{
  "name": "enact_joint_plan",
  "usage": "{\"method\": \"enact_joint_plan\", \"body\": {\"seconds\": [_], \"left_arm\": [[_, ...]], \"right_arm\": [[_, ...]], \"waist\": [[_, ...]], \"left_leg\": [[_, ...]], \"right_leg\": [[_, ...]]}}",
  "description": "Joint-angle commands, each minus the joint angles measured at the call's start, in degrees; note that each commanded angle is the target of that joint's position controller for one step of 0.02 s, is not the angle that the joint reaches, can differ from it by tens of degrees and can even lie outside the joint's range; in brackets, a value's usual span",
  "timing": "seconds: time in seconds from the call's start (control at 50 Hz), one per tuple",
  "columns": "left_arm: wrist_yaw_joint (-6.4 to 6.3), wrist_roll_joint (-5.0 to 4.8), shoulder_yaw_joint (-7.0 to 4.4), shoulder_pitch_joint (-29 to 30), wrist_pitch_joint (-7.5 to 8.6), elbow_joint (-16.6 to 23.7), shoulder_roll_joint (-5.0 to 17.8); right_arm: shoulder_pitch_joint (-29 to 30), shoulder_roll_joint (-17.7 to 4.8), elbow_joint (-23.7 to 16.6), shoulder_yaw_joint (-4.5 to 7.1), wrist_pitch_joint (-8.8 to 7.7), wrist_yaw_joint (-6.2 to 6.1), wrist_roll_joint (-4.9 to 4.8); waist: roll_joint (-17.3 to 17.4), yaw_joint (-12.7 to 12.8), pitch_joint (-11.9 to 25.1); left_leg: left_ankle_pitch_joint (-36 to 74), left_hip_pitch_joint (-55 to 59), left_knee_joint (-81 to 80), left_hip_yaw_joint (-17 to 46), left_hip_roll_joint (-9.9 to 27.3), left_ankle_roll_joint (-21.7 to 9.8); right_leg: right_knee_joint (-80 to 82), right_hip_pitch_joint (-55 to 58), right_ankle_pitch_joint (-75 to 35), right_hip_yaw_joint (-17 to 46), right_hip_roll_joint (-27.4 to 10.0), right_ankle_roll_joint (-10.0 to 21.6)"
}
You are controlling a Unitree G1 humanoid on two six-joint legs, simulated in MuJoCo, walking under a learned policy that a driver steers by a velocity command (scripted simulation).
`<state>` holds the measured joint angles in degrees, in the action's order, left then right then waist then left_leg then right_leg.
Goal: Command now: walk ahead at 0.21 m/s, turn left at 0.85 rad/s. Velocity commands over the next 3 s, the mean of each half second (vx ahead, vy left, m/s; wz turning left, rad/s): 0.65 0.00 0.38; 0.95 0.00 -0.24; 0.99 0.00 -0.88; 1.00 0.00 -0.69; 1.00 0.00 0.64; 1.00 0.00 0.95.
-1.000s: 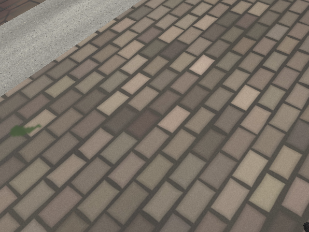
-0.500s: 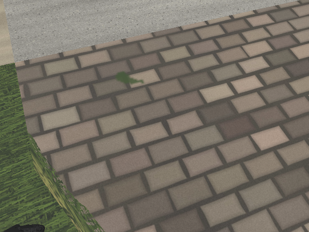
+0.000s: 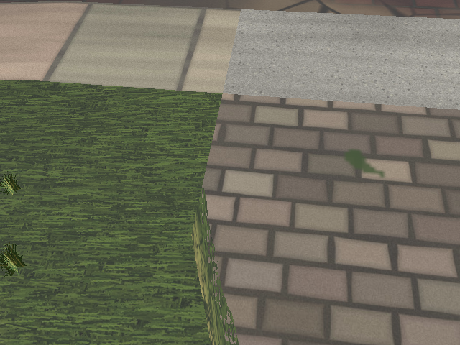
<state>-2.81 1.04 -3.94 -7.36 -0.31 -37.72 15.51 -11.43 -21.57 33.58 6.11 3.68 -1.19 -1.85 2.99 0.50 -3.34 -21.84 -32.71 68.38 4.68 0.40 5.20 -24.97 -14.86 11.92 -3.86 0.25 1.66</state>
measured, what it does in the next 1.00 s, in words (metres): walks ahead: left foot, then right foot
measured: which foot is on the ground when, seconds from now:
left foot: up 0.00-0.28, down 0.30-0.74, up 0.76-1.00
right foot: down 0.00-0.28, up 0.30-0.70, down 0.72-1.00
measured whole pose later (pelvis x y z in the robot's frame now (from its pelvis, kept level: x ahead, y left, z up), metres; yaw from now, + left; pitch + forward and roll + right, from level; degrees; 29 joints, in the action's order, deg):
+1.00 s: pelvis +0.60 +0.14 +0.00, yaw +1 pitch -1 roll -2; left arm 0.2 -1.3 -3.1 -28.3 4.0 -45.5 15.7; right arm -3.0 -16.4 35.4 -0.4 -8.5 0.6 1.2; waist 1.6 5.3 -2.1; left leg -8.1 -39.4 51.3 7.8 6.0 1.4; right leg -20.0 -5.2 13.6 6.8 8.8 7.3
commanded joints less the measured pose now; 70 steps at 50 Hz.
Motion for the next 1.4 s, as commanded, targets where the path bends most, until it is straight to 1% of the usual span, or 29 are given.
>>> {"method": "enact_joint_plan", "body": {"seconds": [0.02,0.2,0.24,0.28,0.3,0.32,0.34,0.42,0.6,0.66,0.7,0.72,0.74,0.76,0.78,0.8,0.84,0.9,0.96,1.04,1.1,1.12,1.16,1.18,1.2,1.22,1.26,1.34,1.4], "left_arm": [[-0.25,-0.87,-2.90,-5.7,0.93,2.1,10.8],[3.00,-2.69,-3.12,-7.1,4.02,-0.8,13.0],[3.45,-3.61,-2.82,-6.3,3.42,-1.4,13.2],[3.78,-2.43,-0.77,-5.6,3.67,-1.2,8.3],[4.26,-0.67,1.20,-1.6,4.68,1.4,3.0],[3.99,-2.37,1.09,-0.1,6.70,5.8,3.5],[3.88,-4.40,0.61,2.7,7.89,6.8,7.2],[5.26,-2.38,0.67,-1.4,7.02,3.8,7.3],[7.78,-3.08,3.04,15.7,7.61,7.8,3.1],[7.99,-3.07,1.85,14.9,7.29,8.7,5.7],[6.64,-3.79,-0.10,1.9,5.65,6.3,9.9],[5.61,-4.02,-1.20,-11.1,4.49,2.7,11.9],[4.73,-3.12,-2.03,-21.0,3.60,-0.4,14.6],[5.55,-3.39,-2.52,-22.0,4.49,-1.4,16.3],[4.95,-2.16,-1.49,-20.4,4.49,-1.6,10.4],[4.56,-1.28,-1.30,-18.6,4.85,-1.6,9.4],[4.64,-0.43,-1.18,-12.4,6.03,-1.2,9.0],[4.10,-1.25,-0.31,-8.7,5.70,-0.5,6.2],[2.64,-2.50,-0.78,-9.8,6.17,-0.4,7.9],[1.67,-3.87,-2.36,-13.7,6.03,-0.8,11.4],[1.33,-4.54,-2.46,-16.7,4.66,-1.7,10.2],[1.40,-4.07,-2.44,-17.4,3.97,-2.1,9.9],[2.37,-1.77,-1.31,-15.9,3.26,-1.4,7.7],[2.65,0.41,1.18,-18.5,3.55,0.2,-0.1],[2.77,-5.65,2.53,-26.6,4.67,3.6,-2.2],[1.99,-6.52,1.73,-21.0,4.08,1.8,3.8],[2.23,-3.64,0.76,-9.7,3.20,2.8,7.0],[3.95,-4.17,0.80,-5.6,0.87,6.0,3.4],[4.68,-3.37,1.58,-2.6,0.53,8.2,2.4]], "right_arm": [[4.5,-3.1,-6.5,0.25,-1.58,0.58,0.20],[2.0,0.8,-3.2,-2.20,-5.51,2.43,0.56],[-1.9,1.4,-1.2,-2.44,-6.00,2.80,0.25],[-13.6,-1.7,3.8,-0.84,-6.05,2.47,-0.09],[-23.0,-7.1,5.3,0.53,-6.38,1.86,0.65],[-20.8,-12.5,2.6,1.26,-7.67,2.16,0.66],[-20.4,-8.7,2.9,0.61,-8.92,2.54,0.58],[-11.8,-0.1,2.8,-2.88,-9.05,2.71,1.97],[-18.4,-1.8,10.8,-3.15,-9.89,0.38,0.15],[-19.2,-4.7,12.9,-2.63,-8.76,0.23,1.36],[-18.6,-6.9,14.1,-2.02,-7.26,-0.24,3.38],[-15.8,-7.0,13.5,-1.97,-6.56,-0.61,3.83],[-17.4,-2.1,10.7,-2.87,-7.15,-0.77,4.67],[-23.7,5.6,10.8,-5.55,-9.59,0.72,2.72],[-16.1,-1.8,9.2,-3.88,-11.81,1.63,0.25],[-8.4,-1.9,6.0,-4.19,-12.92,1.91,-1.56],[-2.7,-0.1,4.1,-4.68,-13.91,1.33,0.99],[-5.0,0.8,4.2,-4.80,-12.32,1.60,2.13],[4.1,1.1,-0.1,-5.66,-12.24,1.52,3.32],[12.1,1.1,-3.0,-5.31,-12.60,2.21,2.17],[13.3,-1.8,-3.6,-3.81,-12.35,1.59,0.33],[11.1,-2.8,-3.2,-2.99,-12.48,1.45,-0.01],[-6.6,-6.1,-0.6,-0.37,-12.41,0.85,-0.59],[-18.2,-10.2,1.3,0.46,-11.71,0.23,0.16],[-17.1,-14.4,2.7,1.07,-11.35,1.79,2.31],[-12.1,-7.2,0.8,-0.01,-10.96,1.83,1.90],[-8.5,-2.8,2.1,-0.99,-10.22,1.38,2.46],[-4.9,2.0,6.0,-1.91,-10.70,1.16,2.08],[-3.1,-0.4,6.9,-1.26,-10.86,0.83,1.90]], "waist": [[-11.6,4.2,7.7],[-11.3,1.5,1.5],[-9.7,-1.7,0.3],[-2.9,-7.5,3.2],[10.4,-11.5,5.5],[12.1,-9.0,6.1],[4.0,-10.2,4.7],[3.5,-2.4,-2.6],[0.8,-4.6,-7.9],[5.4,-1.7,-2.3],[10.9,6.1,7.4],[9.6,12.9,13.0],[-0.5,12.4,20.6],[-22.9,6.3,32.1],[-16.9,9.1,28.2],[-12.0,8.3,17.6],[0.6,2.4,7.2],[-3.7,-3.1,0.6],[-3.9,-2.0,-6.0],[-4.6,1.6,-3.2],[-6.3,2.1,-2.3],[-6.8,0.9,-0.8],[-7.5,-9.3,11.5],[5.4,-10.5,22.1],[32.2,-3.6,28.1],[18.5,-6.0,18.7],[0.3,-6.7,7.1],[3.4,-2.1,0.8],[0.6,-0.4,-2.8]], "left_leg": [[0.5,-10.3,-2.5,-2.6,3.6,0.5],[-1.2,9.3,-29.2,-7.5,2.6,-5.6],[2.6,18.0,-38.4,-10.3,1.3,-7.6],[3.4,37.1,-41.3,-10.1,-0.9,-9.8],[-3.1,47.7,-47.1,9.7,11.0,-13.2],[-15.7,50.9,-53.9,35.8,21.1,-22.5],[-23.3,50.2,-56.9,37.7,22.7,-25.0],[-6.5,34.4,-58.2,16.9,14.0,-19.3],[21.2,30.2,-68.9,-2.1,10.7,-15.2],[54.1,41.0,-59.2,-3.3,12.9,-13.6],[81.1,44.5,-42.0,-4.7,13.9,-12.3],[83.3,36.3,-25.9,-7.4,12.6,-10.5],[56.6,13.3,-4.0,-5.9,8.7,-9.1],[-0.4,-2.4,17.5,0.1,-4.0,-6.0],[-0.2,-8.6,19.6,6.1,-2.0,-7.9],[0.2,-10.8,19.1,5.4,0.3,-8.6],[2.6,-5.9,8.0,4.8,4.0,-9.4],[1.3,-2.5,0.0,4.4,5.6,-6.9],[12.6,-0.4,-14.4,1.4,5.9,-3.0],[34.0,18.5,-33.1,0.3,1.0,-0.4],[27.7,16.0,-39.2,3.1,1.1,-0.2],[22.9,17.4,-39.4,2.8,0.8,-1.0],[13.3,37.6,-35.1,2.0,3.2,-4.3],[-1.0,54.9,-35.0,16.6,14.2,-6.6],[-28.1,62.4,-52.1,54.8,27.0,-16.1],[-34.0,55.6,-55.6,51.0,23.6,-14.5],[-7.5,42.2,-52.5,27.7,19.2,-11.9],[9.5,30.6,-55.2,8.4,15.1,-11.5],[16.5,28.2,-58.6,0.0,15.9,-12.3]], "right_leg": [[13.9,15.5,13.2,16.0,-16.6,10.3],[17.5,3.9,17.5,7.4,-16.9,8.6],[13.7,-1.2,19.7,5.5,-17.1,8.3],[-2.6,-12.9,14.1,-0.3,-13.2,5.8],[-30.1,-27.3,15.9,-4.7,-7.4,1.7],[-44.2,-45.5,17.9,0.9,-0.8,0.3],[-50.2,-51.9,13.3,6.8,-4.9,0.8],[-43.1,-44.2,-1.5,7.3,-9.9,-1.0],[-7.9,-24.3,-23.8,0.1,-2.5,0.1],[-5.6,-18.1,-16.3,-2.2,2.1,2.9],[-9.8,-4.1,-7.9,-4.3,5.4,5.9],[-10.4,12.1,-7.8,-4.0,4.5,7.4],[-14.9,36.7,4.6,12.2,-4.0,10.9],[-0.7,49.1,29.7,49.2,-17.6,21.7],[8.5,46.3,34.9,56.6,-15.8,19.0],[9.4,37.1,27.1,48.2,-14.8,17.3],[11.6,16.6,10.9,37.7,-10.4,16.4],[16.0,2.1,10.2,33.0,-7.0,18.3],[19.1,-10.6,6.8,27.2,-4.7,17.3],[17.0,-16.6,7.4,23.9,-2.4,11.5],[9.4,-3.3,8.0,27.7,-3.9,9.0],[5.4,0.2,4.6,28.3,-4.7,8.1],[-18.2,-2.4,-9.0,24.4,-1.1,4.1],[-40.8,-13.0,12.2,19.2,2.5,2.9],[-58.6,-30.7,19.1,14.7,3.6,1.5],[-63.1,-35.5,12.4,13.4,-0.8,0.9],[-60.2,-34.5,6.2,10.4,-5.0,0.9],[-52.0,-30.6,5.4,10.3,-10.2,1.2],[-46.5,-34.0,-0.5,9.8,-10.9,0.4]]}}
Next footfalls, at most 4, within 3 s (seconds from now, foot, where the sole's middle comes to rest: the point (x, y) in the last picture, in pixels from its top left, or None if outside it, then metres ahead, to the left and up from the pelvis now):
0.30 left None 0.07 0.18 -0.78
0.72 right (231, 288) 0.61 0.06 -0.78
1.16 left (156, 189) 0.98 0.33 -0.78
1.62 right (264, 127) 1.27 -0.06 -0.78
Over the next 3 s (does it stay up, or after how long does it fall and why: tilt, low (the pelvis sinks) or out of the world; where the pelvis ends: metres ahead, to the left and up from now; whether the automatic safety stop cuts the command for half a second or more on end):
stays up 2.19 -0.57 -0.15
